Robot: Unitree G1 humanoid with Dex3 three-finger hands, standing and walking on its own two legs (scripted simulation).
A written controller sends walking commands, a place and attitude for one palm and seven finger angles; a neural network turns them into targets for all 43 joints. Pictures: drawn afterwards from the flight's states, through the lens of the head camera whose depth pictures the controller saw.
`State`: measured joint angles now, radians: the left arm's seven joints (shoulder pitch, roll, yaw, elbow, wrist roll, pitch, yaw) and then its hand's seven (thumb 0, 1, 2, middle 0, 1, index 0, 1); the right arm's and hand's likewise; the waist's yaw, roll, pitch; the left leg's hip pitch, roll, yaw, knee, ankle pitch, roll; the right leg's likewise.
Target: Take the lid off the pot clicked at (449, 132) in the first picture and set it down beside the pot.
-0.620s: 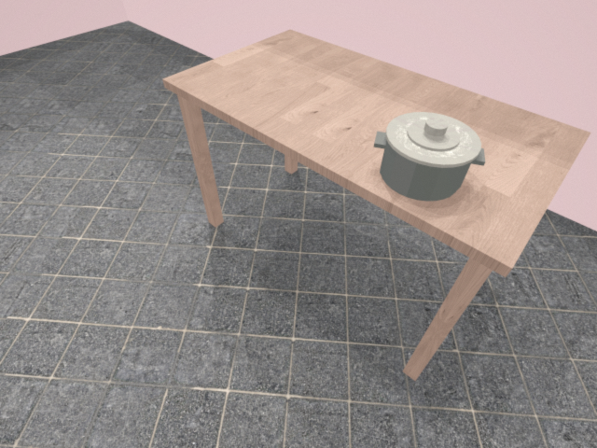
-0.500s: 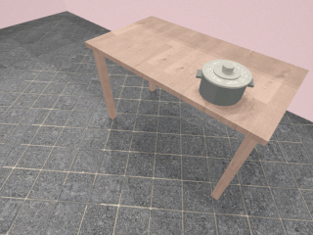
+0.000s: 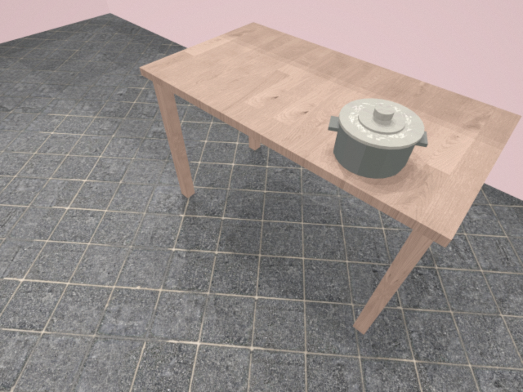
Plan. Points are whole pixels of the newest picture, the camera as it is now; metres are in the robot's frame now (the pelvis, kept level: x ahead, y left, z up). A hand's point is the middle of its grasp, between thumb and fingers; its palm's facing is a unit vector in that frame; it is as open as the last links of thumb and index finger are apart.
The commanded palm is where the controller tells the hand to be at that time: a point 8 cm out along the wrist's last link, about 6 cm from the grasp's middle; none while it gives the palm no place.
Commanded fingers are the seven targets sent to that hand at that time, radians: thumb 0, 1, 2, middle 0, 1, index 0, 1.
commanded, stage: look at it before walking up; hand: left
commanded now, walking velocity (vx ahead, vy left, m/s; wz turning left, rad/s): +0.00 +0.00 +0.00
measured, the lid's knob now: (383, 112) +0.72 -0.25 +0.05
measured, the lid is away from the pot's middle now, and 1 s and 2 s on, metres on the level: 0.00 0.00 0.00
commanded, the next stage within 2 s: turn to face it in 0.02 s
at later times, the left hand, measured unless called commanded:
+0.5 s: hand out of the picture +0.06 +0.19 -0.18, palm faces -0.12 -0.95 -0.29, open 7.4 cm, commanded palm none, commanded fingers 0.00 0.90 0.90 -0.20 -0.30 -0.20 -0.30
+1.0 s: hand out of the picture +0.13 +0.20 -0.18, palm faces -0.34 -0.91 -0.25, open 7.4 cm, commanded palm none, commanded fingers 0.00 0.90 0.90 -0.20 -0.30 -0.20 -0.30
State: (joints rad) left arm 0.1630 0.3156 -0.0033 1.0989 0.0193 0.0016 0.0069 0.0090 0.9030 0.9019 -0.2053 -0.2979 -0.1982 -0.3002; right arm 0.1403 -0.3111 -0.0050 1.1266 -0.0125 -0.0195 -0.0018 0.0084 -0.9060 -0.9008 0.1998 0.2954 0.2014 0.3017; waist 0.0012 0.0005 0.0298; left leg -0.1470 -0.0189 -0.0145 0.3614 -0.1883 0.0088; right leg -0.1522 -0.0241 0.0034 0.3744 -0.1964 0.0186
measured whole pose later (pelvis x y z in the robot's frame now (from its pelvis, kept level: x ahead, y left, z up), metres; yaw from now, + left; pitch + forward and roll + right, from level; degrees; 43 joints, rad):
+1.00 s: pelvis -0.02 +0.01 -0.01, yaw -25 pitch +1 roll +1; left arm 0.22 0.28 0.10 0.91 0.03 0.07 -0.01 0.01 0.90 0.90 -0.20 -0.30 -0.20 -0.30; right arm 0.18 -0.19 -0.04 0.90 -0.02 0.00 -0.04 0.01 -0.91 -0.90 0.20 0.30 0.20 0.30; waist 0.03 -0.06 0.05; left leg -0.23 0.01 0.02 0.49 -0.28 -0.01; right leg -0.51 0.08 0.11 0.93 -0.38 0.04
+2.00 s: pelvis +0.11 -0.04 +0.00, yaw -34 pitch +0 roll -1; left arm 0.35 0.15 0.05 1.07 0.04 -0.04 0.02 0.00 0.92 0.90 -0.20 -0.30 -0.20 -0.30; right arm 0.32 -0.17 -0.06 1.06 -0.03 -0.01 0.02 0.01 -0.91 -0.90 0.20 0.29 0.20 0.30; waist 0.00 0.01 0.00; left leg -0.49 0.09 0.08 0.88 -0.29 0.00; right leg -0.13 -0.07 -0.14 0.39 -0.25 0.03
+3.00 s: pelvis +0.19 -0.07 +0.00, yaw -36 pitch -1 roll +0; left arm 0.27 0.15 0.00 1.13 0.01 0.00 0.04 0.01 0.92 0.90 -0.20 -0.30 -0.20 -0.30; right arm 0.33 -0.12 -0.01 1.17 -0.02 0.02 -0.02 0.01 -0.91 -0.90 0.20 0.29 0.20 0.30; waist -0.02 0.01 0.01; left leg -0.21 0.04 0.09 0.39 -0.16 -0.01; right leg -0.15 0.01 -0.06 0.41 -0.25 -0.04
